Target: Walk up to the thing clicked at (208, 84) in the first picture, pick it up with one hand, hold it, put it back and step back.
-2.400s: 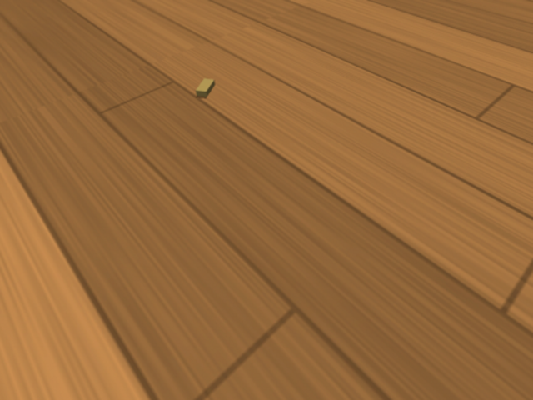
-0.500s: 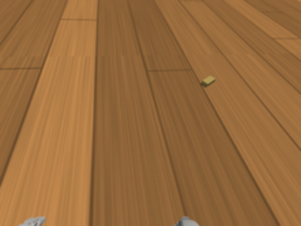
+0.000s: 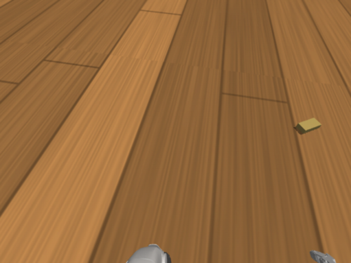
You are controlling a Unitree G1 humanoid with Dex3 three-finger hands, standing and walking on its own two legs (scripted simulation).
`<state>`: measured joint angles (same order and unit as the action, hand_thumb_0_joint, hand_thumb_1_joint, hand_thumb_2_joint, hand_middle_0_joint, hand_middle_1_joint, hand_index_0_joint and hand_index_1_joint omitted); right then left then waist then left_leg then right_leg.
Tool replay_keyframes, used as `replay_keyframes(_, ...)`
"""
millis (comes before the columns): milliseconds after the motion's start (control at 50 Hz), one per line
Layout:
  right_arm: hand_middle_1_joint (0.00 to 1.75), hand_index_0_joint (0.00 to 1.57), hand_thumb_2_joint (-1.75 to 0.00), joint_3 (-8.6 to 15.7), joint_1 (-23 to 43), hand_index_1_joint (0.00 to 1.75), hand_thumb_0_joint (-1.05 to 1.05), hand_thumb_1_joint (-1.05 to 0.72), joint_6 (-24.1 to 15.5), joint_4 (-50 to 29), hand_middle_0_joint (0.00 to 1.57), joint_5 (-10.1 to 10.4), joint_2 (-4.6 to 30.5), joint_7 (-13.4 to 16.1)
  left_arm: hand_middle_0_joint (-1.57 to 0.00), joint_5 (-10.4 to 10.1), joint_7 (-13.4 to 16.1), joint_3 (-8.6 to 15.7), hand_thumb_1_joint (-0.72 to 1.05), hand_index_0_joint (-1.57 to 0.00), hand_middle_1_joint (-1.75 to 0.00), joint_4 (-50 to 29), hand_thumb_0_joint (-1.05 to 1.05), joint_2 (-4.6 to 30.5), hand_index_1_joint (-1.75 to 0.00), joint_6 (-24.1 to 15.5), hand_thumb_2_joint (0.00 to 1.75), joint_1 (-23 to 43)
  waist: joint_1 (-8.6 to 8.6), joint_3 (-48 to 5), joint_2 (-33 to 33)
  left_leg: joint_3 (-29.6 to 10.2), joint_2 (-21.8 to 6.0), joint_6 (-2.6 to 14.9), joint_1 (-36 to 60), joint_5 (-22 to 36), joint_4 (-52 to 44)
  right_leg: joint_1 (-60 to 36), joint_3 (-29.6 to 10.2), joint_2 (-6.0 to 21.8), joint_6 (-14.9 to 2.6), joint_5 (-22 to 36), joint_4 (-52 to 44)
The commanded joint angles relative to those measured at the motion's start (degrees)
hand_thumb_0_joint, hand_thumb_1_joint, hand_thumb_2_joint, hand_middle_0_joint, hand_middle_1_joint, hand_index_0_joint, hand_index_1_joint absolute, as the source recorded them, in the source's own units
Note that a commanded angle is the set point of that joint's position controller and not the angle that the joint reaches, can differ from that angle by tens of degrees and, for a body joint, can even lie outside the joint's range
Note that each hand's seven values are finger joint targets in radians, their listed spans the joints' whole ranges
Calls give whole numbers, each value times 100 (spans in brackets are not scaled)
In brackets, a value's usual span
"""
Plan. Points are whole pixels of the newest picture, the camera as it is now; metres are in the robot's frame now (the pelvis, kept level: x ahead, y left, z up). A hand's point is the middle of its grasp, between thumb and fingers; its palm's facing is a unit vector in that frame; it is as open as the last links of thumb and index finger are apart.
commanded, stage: walk up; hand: left
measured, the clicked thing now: (308, 125) +1.24 -0.87 -0.73
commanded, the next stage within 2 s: none
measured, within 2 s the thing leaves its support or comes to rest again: neither
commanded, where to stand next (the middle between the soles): +1.01 -1.26 m, yaw +29 degrees
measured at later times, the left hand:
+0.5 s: hand (168, 192) +0.32 +0.07 -0.12, palm faces +0.09 -0.93 -0.36, open 7.4 cm
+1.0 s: hand (227, 184) +0.39 -0.11 -0.16, palm faces +0.21 -0.94 -0.25, open 7.4 cm
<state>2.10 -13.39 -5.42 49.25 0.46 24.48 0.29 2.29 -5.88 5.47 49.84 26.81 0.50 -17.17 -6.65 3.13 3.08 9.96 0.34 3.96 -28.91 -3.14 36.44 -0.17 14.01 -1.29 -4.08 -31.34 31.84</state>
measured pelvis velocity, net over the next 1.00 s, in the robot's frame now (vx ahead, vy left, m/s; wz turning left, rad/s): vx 0.39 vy -0.38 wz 0.28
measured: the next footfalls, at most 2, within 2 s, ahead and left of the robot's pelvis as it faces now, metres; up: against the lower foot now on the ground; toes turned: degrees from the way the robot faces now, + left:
right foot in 0.42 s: +0.35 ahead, -0.35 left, +0.00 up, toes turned +3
left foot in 0.80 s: +0.44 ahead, -0.20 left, +0.00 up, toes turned +21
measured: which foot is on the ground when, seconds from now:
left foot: down 0.00-0.44, up 0.46-0.78, down 0.80-1.00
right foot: down 0.00-0.04, up 0.06-0.40, down 0.42-0.82, up 0.84-1.00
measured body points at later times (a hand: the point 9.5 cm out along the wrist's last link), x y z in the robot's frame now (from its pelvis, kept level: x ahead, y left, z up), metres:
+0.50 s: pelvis +0.22 -0.22 -0.01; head +0.24 -0.21 +0.44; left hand +0.31 +0.12 -0.09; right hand +0.29 -0.60 -0.09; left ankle +0.14 -0.01 -0.67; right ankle +0.31 -0.35 -0.71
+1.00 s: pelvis +0.39 -0.38 +0.00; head +0.39 -0.33 +0.45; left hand +0.37 -0.06 -0.14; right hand +0.54 -0.69 -0.06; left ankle +0.41 -0.22 -0.71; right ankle +0.44 -0.51 -0.64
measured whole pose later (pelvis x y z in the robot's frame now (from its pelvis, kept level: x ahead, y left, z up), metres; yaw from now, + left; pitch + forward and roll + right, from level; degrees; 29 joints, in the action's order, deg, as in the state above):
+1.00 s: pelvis +0.39 -0.38 +0.00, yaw +16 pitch -2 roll +1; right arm 1.1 -19.7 -5.6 48.5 -0.4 23.9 5.7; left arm 3.2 -6.5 5.1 42.3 24.9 5.7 -16.5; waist -0.8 4.1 8.4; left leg 3.4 -2.9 1.6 -22.2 -16.0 40.3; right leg 32.3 -3.0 3.3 1.4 -23.4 70.5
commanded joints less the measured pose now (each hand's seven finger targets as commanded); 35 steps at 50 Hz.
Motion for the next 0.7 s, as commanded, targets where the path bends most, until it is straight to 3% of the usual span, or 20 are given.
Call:
replay_keyframes(0, 30, 20, -90, 752, -2416, 30, 0, -90, 35, 130, 20, -152, 1781, 409, -20, -1, 170, 140, 90, -20, -30, -973, 0, 657, -30, -107, 90, 61, 1301, -1022, -1149, -2302, -1116, 820, 4304, -1092, -747, 3317, -762, 499, 412, 2337, 3358)
replay_keyframes(20, 30, 20, -90, 904, -2365, 30, 0, -90, 49, -116, 20, -152, 2279, 502, -20, -2, 165, 132, 90, -20, -30, -1005, 0, 632, -30, -37, 90, -302, 1155, -1318, -1565, -5099, -2796, 1600, 4908, -1510, -973, 4609, -1160, -96, 765, -586, 5102)
replay_keyframes(40, 30, 20, -90, 883, -1952, 30, 0, -90, 7, -320, 20, 110, 2203, 571, -20, -13, 171, 287, 90, -20, -30, -1053, 0, 1467, -30, 49, 90, -129, 1158, -1414, -712, -6397, -3307, 2020, 4959, -2343, -1681, 5131, -2365, 185, 703, 88, 5677)
replay_keyframes(60, 30, 20, -90, 844, -1402, 30, 0, -90, -41, -392, 20, 158, 2047, 647, -20, 32, 182, 293, 90, -20, -30, -1078, 0, 1657, -30, -11, 90, 382, 1111, -942, -170, -6043, -3271, 1862, 4084, -2584, -2066, 5141, -2573, 560, 629, 422, 5636)
replay_keyframes(80, 30, 20, -90, 687, -1044, 30, 0, -90, -93, -429, 20, 172, 1760, 640, -20, 24, 148, 261, 90, -20, -30, -1092, 0, 1589, -30, -57, 90, 711, 1000, -655, 630, -4627, -2692, 1458, 3231, -1446, -1823, 4612, -2477, 784, 630, 856, 5309)
replay_keyframes(100, 30, 20, -90, 556, -899, 30, 0, -90, -144, -381, 20, 136, 1725, 629, -20, -59, 106, 278, 90, -20, -30, -1070, 0, 1412, -30, -59, 90, 772, 840, -329, 496, -3717, -2314, 1287, 2179, -557, -1713, 4004, -2405, 861, 645, 980, 5088)
replay_keyframes(120, 30, 20, -90, 499, -885, 30, 0, -90, -197, -335, 20, 113, 1715, 575, -20, -85, 66, 327, 90, -20, -30, -1053, 0, 1304, -30, -3, 90, 652, 678, -134, 262, -3081, -2014, 1150, 1380, -496, -1719, 3456, -2296, 930, 616, 970, 4797)
replay_keyframes(200, 30, 20, -90, 532, -431, 30, 0, -90, -344, -255, 20, -31, 1883, 374, -20, -24, -170, 289, 90, -20, -30, -992, 0, 1013, -30, 163, 90, 262, 285, 224, -859, -1552, -997, 690, 148, -2181, -1989, 2827, -1764, 943, 473, 1415, 2876)
replay_keyframes(300, 30, 20, -90, 650, -662, 30, 0, -90, -344, -125, 20, -181, 2187, 319, -20, -15, -266, 348, 90, -20, -30, -1203, 0, 929, -30, 197, 90, 910, 642, 43, -1629, -1711, -1178, 702, 440, -2229, -1927, 2547, -1544, 1040, 458, 1852, 1282)
replay_keyframes(360, 30, 20, -90, 645, -243, 30, 0, -90, -210, -169, 20, -204, 2185, 340, -20, -15, -226, 472, 90, -20, -30, -1047, 0, 970, -30, 171, 90, 434, 285, -361, -1559, -1654, -1272, 590, 79, -1693, -1175, 1392, -1238, 791, 419, 1714, 828)
replay_keyframes(380, 30, 20, -90, 622, -84, 30, 0, -90, -150, -202, 20, -187, 2097, 370, -20, 4, -200, 521, 90, -20, -30, -916, 0, 1013, -30, 155, 90, 29, -20, -532, -1286, -1424, -1183, 491, -78, -1451, -496, 813, -1033, 619, 388, 1716, 420)
replay_keyframes(400, 30, 20, -90, 503, -264, 30, 0, -90, -83, -184, 20, -209, 1696, 397, -20, 49, -151, 628, 90, -20, -30, -700, 0, 1242, -30, 94, 90, -515, -262, -893, -323, -1020, -786, 355, -443, -1394, 1086, -40, -1168, 545, 292, 1467, -73)
replay_keyframes(420, 30, 20, -90, 298, -549, 30, 0, -90, -52, -172, 20, -196, 1102, 421, -20, 176, -58, 763, 90, -20, -30, -569, 0, 1669, -30, 21, 90, -1152, -647, -961, 1242, -553, -171, 107, -1570, -2366, 2880, -584, -2115, 1128, 229, 605, -707)
replay_keyframes(440, 30, 20, -90, 245, -727, 30, 0, -90, -36, -289, 20, -80, 1021, 502, -20, 160, 33, 746, 90, -20, -30, -775, 0, 2100, -30, -22, 90, -642, -316, -735, 2168, -627, 350, -98, -2612, -3221, 3834, -458, -4262, 2269, -54, 282, -1924)
replay_keyframes(460, 30, 20, -90, 355, -1017, 30, 0, -90, 14, -82, 20, -179, 1314, 626, -20, 20, 126, 758, 90, -20, -30, -977, 0, 2240, -30, -44, 90, 162, 136, -678, 1911, -1032, -303, -70, -2129, -2938, 4113, 55, -5052, 2652, -516, -387, -2122)
replay_keyframes(480, 30, 20, -90, 398, -768, 30, 0, -90, -10, 54, 20, -115, 1532, 603, -20, -66, 140, 743, 90, -20, -30, -1082, 0, 1951, -30, -25, 90, 368, 214, -502, 1464, -1179, -543, -43, -1765, -2526, 3868, 604, -4548, 2437, -642, -494, -2126)
replay_keyframes(520, 30, 20, -90, 405, -812, 30, 0, -90, -47, 306, 20, 27, 1540, 510, -20, -21, 171, 540, 90, -20, -30, -983, 0, 1425, -30, -47, 90, 554, 416, -225, 1035, -1314, -493, -11, -1228, -2086, 3210, 1078, -2696, 1627, -470, 841, -1340)
replay_keyframes(540, 30, 20, -90, 380, -1119, 30, 0, -90, -63, 424, 20, 29, 1470, 489, -20, -11, 173, 481, 90, -20, -30, -954, 0, 1242, -30, -62, 90, 622, 499, -199, 1162, -1147, -482, -30, -1025, -1956, 2868, 1106, -2209, 1445, -637, 1599, -1058)
replay_keyframes(600, 30, 20, -90, 293, -1129, 30, 0, -90, -81, 398, 20, -68, 1269, 436, -20, 9, 159, 370, 90, -20, -30, -1033, 0, 920, -30, -91, 90, 490, 404, -74, 884, -813, -258, -122, -800, -1918, 1843, 1056, -1849, 1378, -1092, 2569, -1035)
replay_keyframes(680, 30, 20, -90, 274, -1003, 30, 0, -90, -78, 154, 20, -18, 1212, 448, -20, 76, 145, 283, 90, -20, -30, -1268, 0, 835, -30, -22, 90, 380, 317, -149, 803, -468, -201, -38, -14, -1144, 836, 1159, -1798, 1562, -914, 3399, -946)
